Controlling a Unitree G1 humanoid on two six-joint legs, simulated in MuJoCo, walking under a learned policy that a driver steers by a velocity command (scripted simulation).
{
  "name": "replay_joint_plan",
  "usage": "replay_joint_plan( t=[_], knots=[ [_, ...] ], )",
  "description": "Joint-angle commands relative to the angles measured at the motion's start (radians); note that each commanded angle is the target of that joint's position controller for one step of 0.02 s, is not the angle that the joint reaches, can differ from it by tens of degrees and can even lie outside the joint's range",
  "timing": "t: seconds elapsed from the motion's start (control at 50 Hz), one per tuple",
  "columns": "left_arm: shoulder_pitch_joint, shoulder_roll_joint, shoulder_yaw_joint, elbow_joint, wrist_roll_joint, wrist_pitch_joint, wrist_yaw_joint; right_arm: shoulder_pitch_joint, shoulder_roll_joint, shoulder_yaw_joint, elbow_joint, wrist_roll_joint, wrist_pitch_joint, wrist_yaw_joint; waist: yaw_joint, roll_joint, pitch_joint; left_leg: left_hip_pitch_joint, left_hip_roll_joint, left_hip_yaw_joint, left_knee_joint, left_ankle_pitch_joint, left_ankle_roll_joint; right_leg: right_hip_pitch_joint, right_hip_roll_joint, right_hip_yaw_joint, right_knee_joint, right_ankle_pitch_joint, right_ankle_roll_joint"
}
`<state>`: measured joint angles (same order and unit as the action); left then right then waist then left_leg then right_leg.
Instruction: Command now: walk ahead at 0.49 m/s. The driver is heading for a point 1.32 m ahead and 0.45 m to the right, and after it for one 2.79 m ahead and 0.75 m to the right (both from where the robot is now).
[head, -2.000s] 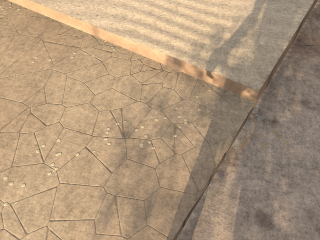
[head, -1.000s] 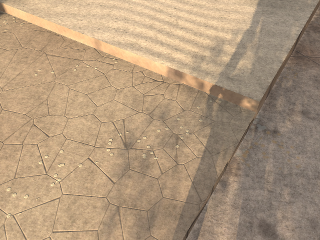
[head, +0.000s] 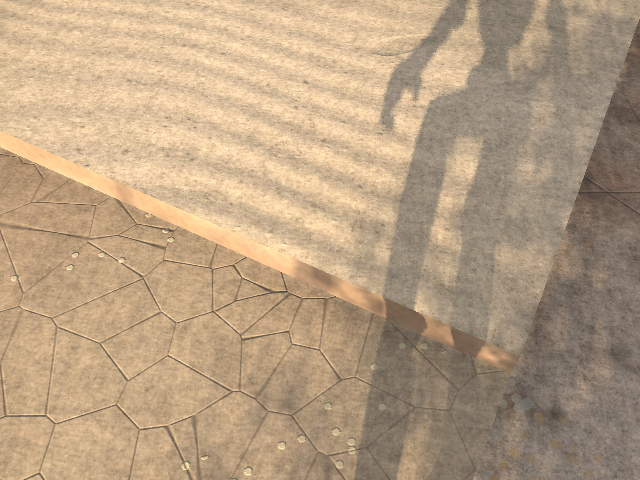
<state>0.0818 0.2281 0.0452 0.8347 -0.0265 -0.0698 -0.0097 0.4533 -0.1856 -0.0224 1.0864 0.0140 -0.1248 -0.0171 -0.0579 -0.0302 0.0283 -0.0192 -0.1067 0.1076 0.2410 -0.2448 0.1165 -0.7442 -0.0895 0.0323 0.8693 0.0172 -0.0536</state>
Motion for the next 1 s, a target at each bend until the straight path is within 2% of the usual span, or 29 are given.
replay_joint_plan(
  t=[0.02,0.08,0.16,0.2,0.22,0.24,0.26,0.28,0.3,0.32,0.36,0.38,0.4,0.42,0.44,0.48,0.52,0.56,0.62,0.64,0.66,0.68,0.7,0.72,0.74,0.76,0.78,0.86,1.0],
  knots=[
    [-0.149,0.036,0.005,-0.085,-0.006,-0.024,-0.01,0.055,-0.106,-0.005,-0.041,0.001,0.001,-0.013,-0.013,0.059,0.045,0.052,0.232,-0.16,-0.142,0.362,0.033,-0.051,0.024,-0.062,-0.178,0.104,0.013],
    [-0.269,0.005,-0.011,-0.133,-0.011,-0.026,-0.031,0.118,-0.125,-0.004,-0.036,0.003,0.013,-0.021,-0.05,0.076,0.103,0.04,0.247,-0.138,-0.185,0.404,0.011,0.04,0.062,-0.106,-0.349,0.141,0.006],
    [-0.242,0.083,0.011,-0.162,-0.002,-0.048,-0.049,0.066,-0.209,-0.026,-0.057,-0.009,0.019,-0.024,0.036,0.137,0.03,0.199,0.303,-0.113,-0.029,0.92,-0.009,0.176,0.126,-0.116,-0.408,0.052,-0.046],
    [-0.032,0.151,0.042,-0.105,-0.005,-0.042,-0.038,0.023,-0.236,-0.038,-0.08,-0.028,0.041,-0.024,0.149,0.184,-0.093,0.26,0.307,-0.095,0.215,1.18,-0.021,0.364,0.168,-0.131,-0.423,-0.001,-0.087],
    [0.166,0.187,0.059,-0.047,-0.001,-0.033,-0.026,-0.044,-0.241,-0.038,-0.106,-0.032,0.048,-0.017,0.248,0.184,-0.192,0.134,0.288,-0.075,0.448,1.157,-0.035,0.632,0.121,-0.082,-0.441,0.069,-0.132],
    [0.344,0.249,0.069,-0.006,0.017,-0.017,-0.012,-0.031,-0.181,-0.017,-0.139,-0.055,0.038,-0.005,0.257,0.026,-0.348,-0.183,0.201,-0.063,0.768,0.633,-0.045,1.023,-0.077,0.133,-0.321,0.098,-0.2],
    [0.518,0.148,0.016,0.05,0.09,-0.013,-0.006,0.413,0.025,0.054,-0.009,-0.223,-0.001,0.112,0.156,-0.176,-0.652,-0.597,-0.019,-0.238,1.063,-0.234,-0.147,1.526,-0.22,0.67,-0.395,-0.148,-0.492],
    [0.537,0.124,0.042,0.111,0.131,-0.021,0.004,0.121,-0.117,-0.002,-0.079,-0.125,-0.013,0.131,0.254,-0.043,-0.254,-0.866,0.032,-0.306,1.264,-0.177,-0.1,1.324,-0.17,0.676,-0.515,-0.371,-0.361],
    [0.416,0.126,0.046,0.107,0.114,-0.037,0.002,-0.048,-0.158,-0.004,-0.136,-0.097,-0.025,0.119,0.229,-0.033,-0.064,-0.946,0.108,-0.302,1.278,-0.141,-0.075,1.104,-0.159,0.549,-0.564,-0.348,-0.304],
    [0.269,0.08,0.03,0.086,0.103,-0.042,-0.002,-0.092,-0.189,-0.012,-0.158,-0.105,-0.022,0.095,0.159,0.085,-0.052,-0.855,0.153,-0.303,1.188,-0.09,-0.056,0.907,-0.149,0.478,-0.62,-0.212,-0.318],
    [0.14,-0.028,-0.011,0.083,0.089,-0.052,-0.012,-0.112,-0.097,0.022,-0.19,-0.135,0.009,0.065,0.053,0.053,-0.046,-0.639,0.221,-0.269,1.1,-0.05,-0.026,0.567,-0.118,0.348,-0.691,-0.046,-0.306],
    [0.102,-0.043,-0.019,0.077,0.081,-0.061,-0.017,-0.116,-0.077,0.029,-0.204,-0.132,0.029,0.061,0.02,0.03,-0.051,-0.608,0.226,-0.25,1.069,-0.105,-0.03,0.474,-0.096,0.321,-0.712,-0.078,-0.305],
    [0.089,-0.02,-0.014,0.068,0.077,-0.076,-0.022,-0.114,-0.081,0.034,-0.213,-0.123,0.046,0.055,0.008,0.003,-0.048,-0.609,0.229,-0.227,1.024,-0.131,-0.047,0.411,-0.065,0.282,-0.722,-0.143,-0.296],
    [0.177,0.156,0.029,0.091,0.02,-0.067,-0.022,-0.185,-0.157,0.004,-0.285,-0.045,0.051,0.035,-0.004,0.05,0.018,-0.522,0.227,-0.132,0.863,0.026,-0.089,0.315,-0.049,0.228,-0.748,0.029,-0.239],
    [0.079,0.03,-0.009,0.039,0.102,-0.093,-0.039,-0.169,-0.096,0.038,-0.248,-0.103,0.053,0.042,0.01,0.006,-0.06,-0.477,0.221,-0.158,0.808,0.062,-0.096,0.247,0.03,0.157,-0.721,-0.08,-0.246],
    [0.157,0.074,0.0,0.054,0.095,-0.104,-0.06,-0.254,-0.064,0.05,-0.284,-0.104,0.074,0.048,0.04,-0.015,-0.007,-0.353,0.187,-0.099,0.608,0.153,-0.131,0.134,0.062,0.128,-0.739,-0.086,-0.231],
    [0.264,0.132,0.022,0.068,0.074,-0.098,-0.077,-0.332,-0.089,0.047,-0.303,-0.087,0.082,0.053,0.086,-0.011,-0.007,-0.39,0.174,-0.115,0.463,0.223,-0.143,0.28,0.016,0.185,-0.688,-0.043,-0.242],
    [0.352,0.129,0.029,0.084,0.078,-0.085,-0.085,-0.399,-0.123,0.039,-0.313,-0.085,0.069,0.044,0.118,-0.016,-0.01,-0.458,0.171,-0.129,0.36,0.229,-0.139,0.458,-0.044,0.255,-0.622,0.023,-0.249],
    [0.368,0.127,0.038,0.087,0.079,-0.064,-0.073,-0.463,-0.149,0.028,-0.33,-0.069,0.044,0.025,0.113,-0.027,-0.018,-0.463,0.172,-0.143,0.238,0.202,-0.098,0.627,-0.103,0.334,-0.544,0.086,-0.218],
    [0.383,0.181,0.059,0.094,0.009,-0.038,-0.021,-0.399,-0.178,0.006,-0.353,-0.017,0.026,0.015,0.094,-0.081,-0.029,-0.337,0.105,-0.069,0.223,0.11,-0.121,0.599,-0.021,0.297,-0.498,0.082,-0.124],
    [0.373,0.15,0.05,0.093,0.008,-0.031,-0.006,-0.29,-0.204,-0.007,-0.327,-0.025,0.009,0.007,0.041,-0.036,-0.073,-0.171,0.15,-0.139,0.188,0.119,-0.104,0.545,0.036,0.27,-0.362,0.1,-0.08],
    [0.327,0.102,0.037,0.049,0.011,-0.034,0.002,-0.125,-0.267,-0.028,-0.317,-0.044,-0.006,-0.004,-0.039,0.057,-0.196,0.04,0.329,-0.296,0.185,0.082,-0.061,0.434,0.094,0.202,-0.14,-0.024,-0.045],
    [0.395,0.024,0.025,0.013,-0.017,-0.029,0.011,-0.052,-0.368,-0.061,-0.298,-0.055,0.015,-0.011,-0.026,0.29,-0.305,0.289,0.535,-0.607,0.125,0.06,0.055,0.151,0.22,0.036,0.13,-0.402,-0.004],
    [0.365,0.077,0.029,0.004,0.019,-0.015,0.017,-0.046,-0.308,-0.064,-0.29,-0.046,0.034,-0.009,-0.014,0.277,-0.289,0.266,0.572,-0.75,0.083,0.014,0.087,0.013,0.157,-0.002,0.272,-0.552,-0.013],
    [0.313,0.091,0.034,0.011,0.042,-0.004,0.012,-0.092,-0.213,-0.043,-0.308,-0.051,0.031,-0.005,-0.008,0.148,-0.191,0.173,0.527,-0.632,0.074,0.003,0.073,-0.008,0.102,0.024,0.329,-0.484,-0.018],
    [0.261,0.081,0.035,0.004,0.044,0.003,0.002,-0.142,-0.161,-0.033,-0.313,-0.052,0.028,-0.002,0.003,0.096,-0.132,0.075,0.48,-0.5,0.043,0.057,0.057,0.014,0.069,0.023,0.323,-0.417,-0.011],
    [0.223,0.078,0.038,-0.008,0.052,0.013,-0.009,-0.162,-0.138,-0.027,-0.311,-0.049,0.026,-0.002,0.017,0.113,-0.089,0.003,0.444,-0.397,0.01,0.102,0.037,0.034,0.044,0.019,0.294,-0.384,-0.006],
    [0.18,0.05,0.032,-0.053,0.069,0.051,-0.037,-0.148,-0.143,-0.034,-0.285,-0.033,0.005,0.004,0.059,0.135,-0.058,-0.068,0.407,-0.201,-0.035,0.335,0.034,0.04,0.028,-0.005,0.281,-0.293,0.018],
    [-0.019,0.038,0.002,-0.151,0.069,0.061,-0.065,-0.109,-0.17,-0.047,-0.261,-0.042,0.015,0.001,0.043,0.143,-0.016,-0.073,0.392,0.015,-0.041,0.383,0.014,0.103,0.013,-0.074,0.028,-0.122,0.005]
  ],
)
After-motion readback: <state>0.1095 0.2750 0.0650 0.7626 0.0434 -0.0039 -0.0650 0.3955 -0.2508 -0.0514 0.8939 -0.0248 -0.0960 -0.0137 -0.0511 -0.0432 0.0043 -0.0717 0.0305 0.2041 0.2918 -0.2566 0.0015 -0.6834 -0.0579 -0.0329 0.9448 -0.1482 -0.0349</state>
